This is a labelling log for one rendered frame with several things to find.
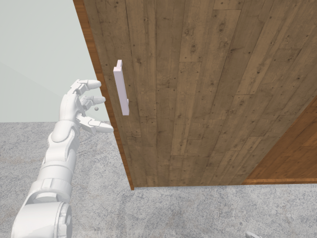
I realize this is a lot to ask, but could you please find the handle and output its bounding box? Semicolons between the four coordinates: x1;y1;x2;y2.
113;60;129;116

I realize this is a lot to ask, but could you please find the wardrobe door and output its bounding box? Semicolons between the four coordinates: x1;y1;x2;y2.
84;0;317;187
246;95;317;179

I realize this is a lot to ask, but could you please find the robot left hand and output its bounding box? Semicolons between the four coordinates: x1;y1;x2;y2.
59;79;114;134

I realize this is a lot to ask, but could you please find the left robot upper arm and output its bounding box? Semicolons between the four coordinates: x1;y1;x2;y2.
13;201;73;238

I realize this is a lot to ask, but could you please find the left robot forearm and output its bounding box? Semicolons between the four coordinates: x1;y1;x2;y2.
10;120;80;238

